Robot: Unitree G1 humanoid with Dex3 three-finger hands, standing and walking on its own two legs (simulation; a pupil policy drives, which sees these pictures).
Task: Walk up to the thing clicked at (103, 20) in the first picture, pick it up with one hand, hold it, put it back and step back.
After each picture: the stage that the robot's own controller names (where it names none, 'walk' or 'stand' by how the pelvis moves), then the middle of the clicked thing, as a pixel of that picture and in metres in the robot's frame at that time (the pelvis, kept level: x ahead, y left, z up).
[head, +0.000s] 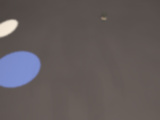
stand; (104, 17) +1.97 -0.33 -0.72
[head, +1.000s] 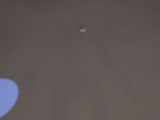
walk; (82, 29) +1.83 +0.10 -0.69
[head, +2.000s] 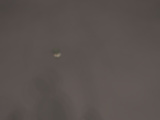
walk; (56, 53) +1.21 +0.36 -0.72
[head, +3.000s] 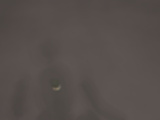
walk; (56, 85) +0.81 +0.30 -0.72
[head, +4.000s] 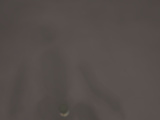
walk; (64, 110) +0.57 +0.20 -0.71
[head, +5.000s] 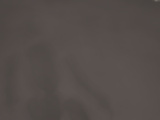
stand; out of the picture +0.45 +0.17 -0.71
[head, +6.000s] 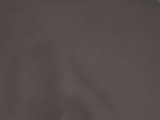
stand; out of the picture +0.44 +0.16 -0.72
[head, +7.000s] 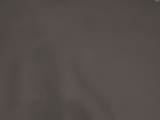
stand; out of the picture +0.45 +0.18 -0.73
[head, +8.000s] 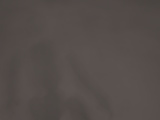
stand; out of the picture +0.43 +0.18 -0.73
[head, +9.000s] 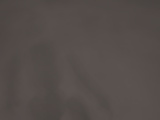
stand; out of the picture +0.43 +0.18 -0.73
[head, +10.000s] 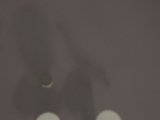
go down; (46, 81) +0.48 +0.17 -0.53
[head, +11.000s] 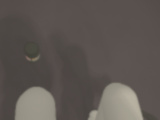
go down; (32, 53) +0.53 +0.19 -0.32
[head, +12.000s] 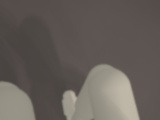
close in; out of the picture +0.52 +0.23 -0.26
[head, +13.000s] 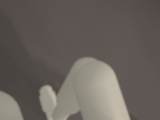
close; out of the picture +0.51 +0.26 -0.25
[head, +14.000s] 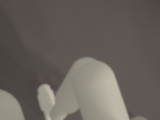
lift; out of the picture +0.48 +0.24 -0.25
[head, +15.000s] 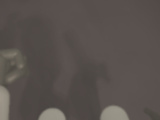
lift; out of the picture +0.23 +0.18 -0.50
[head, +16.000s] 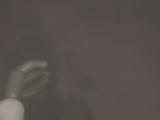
go down; out of the picture +0.19 +0.16 -0.69
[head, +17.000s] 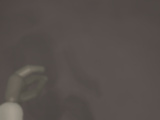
hold; out of the picture +0.17 +0.17 -0.70
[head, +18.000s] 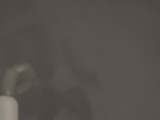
crouch; out of the picture +0.20 +0.17 -0.67
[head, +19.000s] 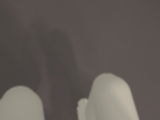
lower; (11, 108) +0.26 +0.19 -0.33
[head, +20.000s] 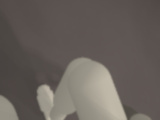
lower; out of the picture +0.23 +0.21 -0.28
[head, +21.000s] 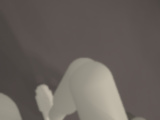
lower; out of the picture +0.23 +0.21 -0.28
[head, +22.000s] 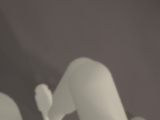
lower; out of the picture +0.23 +0.21 -0.28
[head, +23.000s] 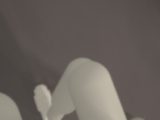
lower; out of the picture +0.23 +0.21 -0.28
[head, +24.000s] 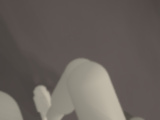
open; out of the picture +0.24 +0.21 -0.28
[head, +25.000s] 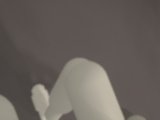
withdraw; out of the picture +0.24 +0.21 -0.28
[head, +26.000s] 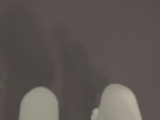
walk; (34, 108) +0.26 +0.17 -0.37
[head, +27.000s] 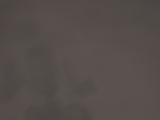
stand; out of the picture +0.17 +0.15 -0.68
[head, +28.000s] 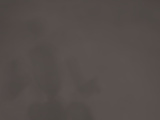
stand; out of the picture +0.19 +0.17 -0.69
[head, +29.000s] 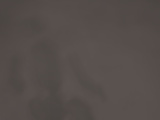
stand; out of the picture +0.19 +0.16 -0.71
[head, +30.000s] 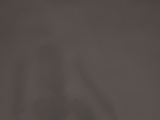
walk; out of the picture +0.19 +0.17 -0.75
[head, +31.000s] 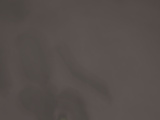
walk; out of the picture +0.34 +0.12 -0.73
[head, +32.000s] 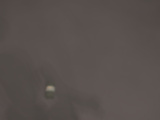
walk; (50, 90) +0.62 +0.18 -0.73
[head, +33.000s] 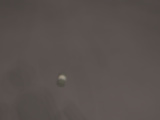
stand; (61, 79) +0.89 +0.20 -0.73
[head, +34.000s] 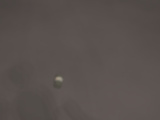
stand; (58, 81) +0.88 +0.22 -0.75
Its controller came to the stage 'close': yes
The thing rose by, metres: 0.19
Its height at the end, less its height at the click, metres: -0.02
